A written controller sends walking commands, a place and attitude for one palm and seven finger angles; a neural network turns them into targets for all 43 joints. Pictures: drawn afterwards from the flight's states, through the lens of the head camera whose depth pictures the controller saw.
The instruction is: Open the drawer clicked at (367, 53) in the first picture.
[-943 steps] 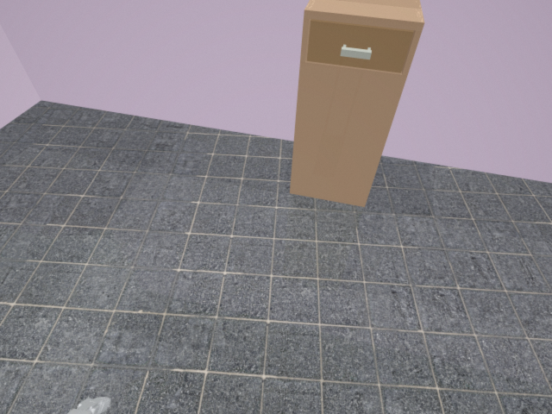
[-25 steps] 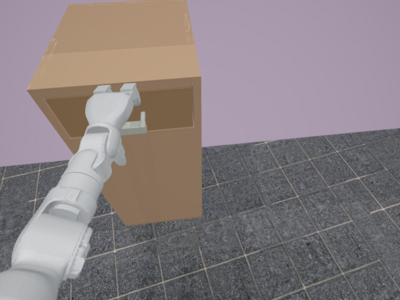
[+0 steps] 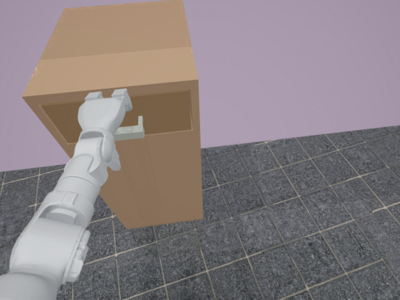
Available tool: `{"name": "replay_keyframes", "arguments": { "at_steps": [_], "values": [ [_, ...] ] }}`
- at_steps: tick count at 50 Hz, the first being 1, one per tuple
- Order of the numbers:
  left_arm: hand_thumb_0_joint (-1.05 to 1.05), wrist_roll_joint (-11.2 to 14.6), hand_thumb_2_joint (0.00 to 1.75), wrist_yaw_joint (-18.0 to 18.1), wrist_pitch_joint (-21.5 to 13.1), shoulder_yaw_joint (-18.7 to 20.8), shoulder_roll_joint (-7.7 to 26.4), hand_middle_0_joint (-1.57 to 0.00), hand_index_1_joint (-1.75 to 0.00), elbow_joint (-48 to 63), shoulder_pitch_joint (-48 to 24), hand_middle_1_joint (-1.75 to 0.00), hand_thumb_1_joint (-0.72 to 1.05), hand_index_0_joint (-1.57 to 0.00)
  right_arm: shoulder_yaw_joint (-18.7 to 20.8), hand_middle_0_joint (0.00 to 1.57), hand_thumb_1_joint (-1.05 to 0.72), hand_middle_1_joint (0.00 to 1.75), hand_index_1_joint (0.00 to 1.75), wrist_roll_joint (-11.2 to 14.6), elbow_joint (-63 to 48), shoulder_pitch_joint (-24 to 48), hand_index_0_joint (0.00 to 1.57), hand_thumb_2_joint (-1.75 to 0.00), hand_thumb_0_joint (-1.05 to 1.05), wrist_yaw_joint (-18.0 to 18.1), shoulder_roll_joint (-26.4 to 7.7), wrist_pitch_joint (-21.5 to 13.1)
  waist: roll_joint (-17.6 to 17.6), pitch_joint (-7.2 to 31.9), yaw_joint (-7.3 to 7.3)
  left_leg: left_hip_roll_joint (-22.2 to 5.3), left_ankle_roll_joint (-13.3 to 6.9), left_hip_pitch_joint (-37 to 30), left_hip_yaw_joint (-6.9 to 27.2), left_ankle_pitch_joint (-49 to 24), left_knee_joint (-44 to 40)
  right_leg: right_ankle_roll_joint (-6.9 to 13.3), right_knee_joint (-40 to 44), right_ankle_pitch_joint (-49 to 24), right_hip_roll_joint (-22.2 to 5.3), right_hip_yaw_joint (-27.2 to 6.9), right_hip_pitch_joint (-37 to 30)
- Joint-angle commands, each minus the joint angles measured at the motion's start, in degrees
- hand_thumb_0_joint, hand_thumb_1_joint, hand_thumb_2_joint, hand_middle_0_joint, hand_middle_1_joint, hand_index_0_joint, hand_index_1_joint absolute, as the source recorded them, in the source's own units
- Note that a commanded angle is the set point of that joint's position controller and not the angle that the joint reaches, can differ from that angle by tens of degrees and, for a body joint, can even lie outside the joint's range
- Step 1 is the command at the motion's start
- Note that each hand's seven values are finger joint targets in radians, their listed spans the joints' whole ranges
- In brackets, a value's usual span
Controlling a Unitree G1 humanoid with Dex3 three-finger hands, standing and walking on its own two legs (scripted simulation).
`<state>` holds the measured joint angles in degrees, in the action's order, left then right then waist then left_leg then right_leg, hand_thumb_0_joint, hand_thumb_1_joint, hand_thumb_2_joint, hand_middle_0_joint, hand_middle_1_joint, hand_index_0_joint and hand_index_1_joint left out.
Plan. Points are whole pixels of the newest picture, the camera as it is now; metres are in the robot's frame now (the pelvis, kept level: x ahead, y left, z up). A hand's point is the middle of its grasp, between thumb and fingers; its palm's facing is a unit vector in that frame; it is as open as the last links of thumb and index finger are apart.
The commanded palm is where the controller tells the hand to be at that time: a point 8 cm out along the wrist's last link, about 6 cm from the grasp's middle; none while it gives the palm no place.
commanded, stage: re-aim the fingers above the handle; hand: left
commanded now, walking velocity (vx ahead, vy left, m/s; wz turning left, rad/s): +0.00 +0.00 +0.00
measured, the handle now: (123, 127) +0.52 +0.19 +0.02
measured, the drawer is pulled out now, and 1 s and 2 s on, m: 0.00 0.00 0.00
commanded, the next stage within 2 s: lower the fingers behind the handle in 1.80 s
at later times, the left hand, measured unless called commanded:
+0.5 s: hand (110, 125) +0.47 +0.19 +0.08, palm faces +0.03 -0.02 -1.00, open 13.9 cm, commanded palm +0.44 +0.20 +0.13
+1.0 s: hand (97, 142) +0.43 +0.22 +0.07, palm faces +0.01 -0.01 -1.00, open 13.9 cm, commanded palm +0.41 +0.20 +0.14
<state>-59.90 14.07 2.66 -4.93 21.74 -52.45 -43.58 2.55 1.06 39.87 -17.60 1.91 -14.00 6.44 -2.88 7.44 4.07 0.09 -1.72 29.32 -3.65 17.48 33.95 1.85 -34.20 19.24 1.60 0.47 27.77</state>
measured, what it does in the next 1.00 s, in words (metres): stands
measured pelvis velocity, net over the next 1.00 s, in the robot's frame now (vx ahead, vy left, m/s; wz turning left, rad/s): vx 0.00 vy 0.00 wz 0.00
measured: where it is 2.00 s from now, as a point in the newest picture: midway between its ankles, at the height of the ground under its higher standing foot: outside the picture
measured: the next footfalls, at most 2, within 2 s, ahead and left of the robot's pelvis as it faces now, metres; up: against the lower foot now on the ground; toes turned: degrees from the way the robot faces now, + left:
none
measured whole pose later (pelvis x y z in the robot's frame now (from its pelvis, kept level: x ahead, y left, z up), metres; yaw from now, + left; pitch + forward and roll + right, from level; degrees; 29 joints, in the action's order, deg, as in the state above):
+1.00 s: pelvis +0.00 +0.00 +0.00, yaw +0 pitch +11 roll +0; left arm -58.8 14.8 10.4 -6.0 21.4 -47.2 -36.6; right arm 2.5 2.1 39.8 -15.3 1.3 -13.9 7.5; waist -3.4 7.5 2.2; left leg 0.1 -1.5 25.9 -3.9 16.9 31.9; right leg 2.0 -32.6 18.9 1.7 0.1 24.7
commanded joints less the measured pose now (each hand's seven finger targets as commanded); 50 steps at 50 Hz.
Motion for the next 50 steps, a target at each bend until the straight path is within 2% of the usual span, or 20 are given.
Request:
{"name": "replay_keyframes", "arguments": {
  "at_steps": [1, 2, 3, 6, 7, 11, 12, 18, 23, 26, 27, 32, 36, 37, 38, 40, 42, 45, 48, 50],
  "values": [
    [0.0, -1.03, 0.3, 5.17, 3.09, 3.33, 14.17, -0.3, -1.2, 12.21, -30.06, -1.2, -0.5, -0.3, 3.14, 0.2, -0.9, 0.3, 0.3, 0.14, -4.16, -2.0, 0.2, -0.9, 0.0, -0.18, -8.07, -1.93, 0.14, 22.04, -0.01, 0.92, -0.78, -14.44, 1.4, -26.49, 0.06, 0.11, 1.74, -26.18, 0.98, -0.11, -8.12],
    [0.0, -0.65, 0.3, 4.85, 3.68, 2.51, 13.23, -0.3, -1.2, 12.08, -31.13, -1.2, -0.5, -0.3, 3.26, 0.2, -0.9, 0.3, 0.3, 0.11, -3.88, -2.16, 0.2, -0.9, 0.0, -0.26, -8.15, -1.84, 1.63, 22.98, 0.6, 0.88, -0.87, -15.11, 1.57, -27.17, 0.15, 0.03, 2.03, -26.62, 0.99, -0.1, -8.82],
    [0.0, -0.42, 0.3, 4.42, 4.12, 2.58, 13.61, -0.3, -1.2, 12.44, -30.96, -1.2, -0.5, -0.3, 3.49, 0.2, -0.9, 0.3, 0.3, 0.26, -3.79, -2.27, 0.2, -0.9, 0.0, -0.33, -8.32, -1.86, 0.38, 23.82, 0.51, 0.82, -0.89, -16.27, 1.66, -27.46, 0.2, -0.06, 1.98, -26.57, 1.03, -0.18, -8.52],
    [0.0, 1.49, 0.3, 1.56, 5.21, -3.32, 6.25, -0.3, -1.2, 13.51, -29.6, -1.2, -0.5, -0.3, 3.91, 0.2, -0.9, 0.3, 0.3, 0.49, -3.82, -2.02, 0.2, -0.9, 0.0, -0.58, -8.1, -1.59, -0.29, 23.92, 1.37, 0.63, -0.88, -20.17, 2.36, -30.47, 0.51, -0.12, 2.63, -26.72, 1.26, 0.38, -6.7],
    [0.0, 2.24, 0.3, 0.28, 5.31, -6.29, 3.19, -0.3, -1.2, 13.39, -30.41, -1.2, -0.5, -0.3, 3.88, 0.2, -0.9, 0.3, 0.3, 0.5, -3.75, -1.75, 0.2, -0.9, 0.0, -0.57, -8.11, -1.48, 0.09, 22.52, 2.73, 0.57, -0.9, -20.74, 2.55, -30.42, 0.55, -0.19, 3.25, -26.23, 1.23, 0.4, -5.7],
    [0.0, 2.66, 0.3, -2.27, 4.59, -4.92, 5.29, -0.3, -1.2, 10.87, -29.4, -1.2, -0.5, -0.3, 3.09, 0.2, -0.9, 0.3, 0.3, 0.54, -3.64, -1.18, 0.2, -0.9, 0.0, -0.03, -8.43, -0.94, 2.54, 17.16, 1.99, 1.12, -1.14, -17.05, 2.83, -24.41, -0.72, -0.11, 3.85, -23.37, 0.97, 0.49, -5.21],
    [0.0, 2.46, 0.3, -2.29, 3.9, -2.57, 7.86, -0.3, -1.2, 10.65, -29.74, -1.2, -0.5, -0.3, 3.01, 0.2, -0.9, 0.3, 0.3, 0.36, -3.45, -1.32, 0.2, -0.9, 0.0, 0.23, -8.61, -0.85, 4.33, 17.42, 1.81, 1.05, -1.25, -16.35, 2.66, -24.21, -0.83, -0.07, 3.96, -24.01, 0.77, 0.27, -6.68],
    [0.0, -0.53, 0.3, 2.3, 2.32, 5.54, 17.0, -0.3, -1.2, 9.46, -29.12, -1.2, -0.5, -0.3, 1.96, 0.2, -0.9, 0.3, 0.3, 0.13, -4.6, -0.87, 0.2, -0.9, 0.0, 0.84, -7.82, -1.0, 2.87, 19.7, -1.38, 1.37, -0.87, -11.31, 1.9, -23.45, -0.99, 0.29, 1.79, -25.03, 0.46, -0.48, -10.23],
    [0.0, -1.59, 0.3, 4.26, 5.79, 4.52, 16.43, -0.3, -1.2, 6.34, -28.21, -1.2, -0.5, -0.3, 2.15, 0.2, -0.9, 0.3, 0.3, 0.24, -4.83, -0.65, 0.2, -0.9, 0.0, 0.52, -8.0, -1.38, 2.65, 20.95, -1.07, 1.07, -0.62, -10.69, 0.67, -22.64, -1.07, -0.08, 2.03, -25.13, 0.36, -0.6, -10.93],
    [0.0, 0.22, 0.3, 1.96, 7.08, 0.24, 11.2, -0.3, -1.2, 6.99, -27.34, -1.2, -0.5, -0.3, 2.62, 0.2, -0.9, 0.3, 0.3, 0.52, -5.11, -0.97, 0.2, -0.9, 0.0, 0.27, -8.28, -1.33, 2.85, 21.9, 0.05, 1.17, -0.94, -13.27, 0.4, -23.79, -0.85, -0.38, 2.93, -26.98, 0.51, -0.53, -10.89],
    [0.0, 1.04, 0.3, 0.69, 6.86, -0.74, 10.15, -0.3, -1.2, 7.06, -28.14, -1.2, -0.5, -0.3, 2.72, 0.2, -0.9, 0.3, 0.3, 0.64, -5.04, -1.24, 0.2, -0.9, 0.0, 0.35, -8.41, -1.27, 4.97, 21.96, 1.13, 1.16, -1.14, -13.43, 0.63, -23.88, -0.78, -0.56, 3.33, -27.78, 0.41, -0.57, -11.69],
    [0.0, 3.13, 0.3, -3.92, 1.99, -4.64, 6.88, -0.3, -1.2, 14.36, -32.11, -1.2, -0.5, -0.3, 3.29, 0.2, -0.9, 0.3, 0.3, 0.44, -4.29, -2.12, 0.2, -0.9, 0.0, 1.19, -8.44, -1.63, 3.44, 20.25, 3.18, 1.42, -1.76, -16.85, 1.94, -24.26, -0.29, -0.73, 4.26, -27.59, 0.4, -0.84, -8.84],
    [0.0, 1.92, 0.3, -1.9, -2.23, -1.15, 10.32, -0.3, -1.2, 16.69, -32.26, -1.2, -0.5, -0.3, 3.18, 0.2, -0.9, 0.3, 0.3, 0.13, -3.31, -2.84, 0.2, -0.9, 0.0, 1.13, -7.8, -2.03, -0.89, 19.74, 1.79, 1.5, -1.32, -17.53, 2.77, -24.7, 0.33, 0.0, 3.21, -25.09, 0.79, -0.59, -6.2],
    [0.0, 1.58, 0.3, -0.79, -2.74, 4.23, 15.79, -0.3, -1.2, 16.33, -28.45, -1.2, -0.5, -0.3, 3.09, 0.2, -0.9, 0.3, 0.3, -0.06, -3.49, -2.69, 0.2, -0.9, 0.0, 1.08, -8.06, -1.86, -0.05, 21.53, -0.6, 1.53, -1.23, -16.24, 2.53, -25.64, 0.18, 0.27, 2.88, -26.15, 0.7, -0.92, -9.29],
    [0.0, 1.01, 0.3, 0.54, -2.39, 6.38, 17.5, -0.3, -1.2, 14.88, -24.6, -1.2, -0.5, -0.3, 2.68, 0.2, -0.9, 0.3, 0.3, -0.03, -4.14, -2.19, 0.2, -0.9, 0.0, 0.88, -7.73, -1.61, -0.39, 21.94, -2.03, 1.84, -1.07, -14.34, 2.25, -26.13, -0.01, 0.4, 1.88, -27.55, 0.68, -0.77, -11.08],
    [0.0, 1.12, 0.3, 2.92, -0.92, 7.39, 15.83, -0.3, -1.2, 14.56, -17.43, -1.2, -0.5, -0.3, 2.43, 0.2, -0.9, 0.3, 0.3, 0.05, -5.33, -0.41, 0.2, -0.9, 0.0, 0.25, -7.01, -1.54, 1.22, 21.8, -4.48, 1.79, -0.66, -12.12, 1.53, -27.22, -0.73, 0.47, 1.24, -29.45, 0.58, -0.25, -13.5],
    [0.0, 0.64, 0.3, 4.54, 2.04, 8.16, 15.6, -0.3, -1.2, 12.72, -12.25, -1.2, -0.5, -0.3, 2.34, 0.2, -0.9, 0.3, 0.3, 0.13, -5.81, 1.24, 0.2, -0.9, 0.0, -0.48, -7.27, -1.44, 2.67, 20.8, -5.62, 1.44, -0.35, -11.02, 0.75, -27.32, -1.35, 0.55, 1.48, -29.76, 0.57, -0.11, -14.71],
    [0.0, -0.52, 0.3, 5.12, 6.89, 4.94, 14.2, -0.3, -1.2, 13.81, -14.73, -1.2, -0.5, -0.3, 2.23, 0.2, -0.9, 0.3, 0.3, 0.8, -6.17, 3.01, 0.2, -0.9, 0.0, -0.74, -7.96, -1.11, 4.8, 17.82, -4.13, 1.13, -0.5, -10.38, 0.11, -24.06, -2.6, 0.09, 2.64, -27.65, 0.59, -0.16, -13.71],
    [0.0, 0.34, 0.3, 2.91, 8.84, 2.71, 13.79, -0.3, -1.2, 18.52, -20.07, -1.2, -0.5, -0.3, 2.77, 0.2, -0.9, 0.3, 0.3, 1.38, -6.64, 3.62, 0.2, -0.9, 0.0, -0.05, -8.64, -1.06, 4.81, 20.46, -1.93, 1.2, -1.28, -14.02, 0.31, -24.06, -2.61, -0.21, 3.77, -27.74, 0.51, -0.64, -14.28],
    [0.0, 2.35, 0.3, 0.26, 8.36, -2.57, 7.93, -0.3, -1.2, 23.28, -21.82, -1.2, -0.5, -0.3, 3.18, 0.2, -0.9, 0.3, 0.3, 1.57, -7.1, 4.3, 0.2, -0.9, 0.0, 0.48, -8.11, -1.17, 3.12, 21.39, -0.26, 1.48, -1.66, -18.15, 0.85, -24.61, -2.32, -0.39, 4.59, -27.72, 0.58, -0.63, -13.08]
  ]
}}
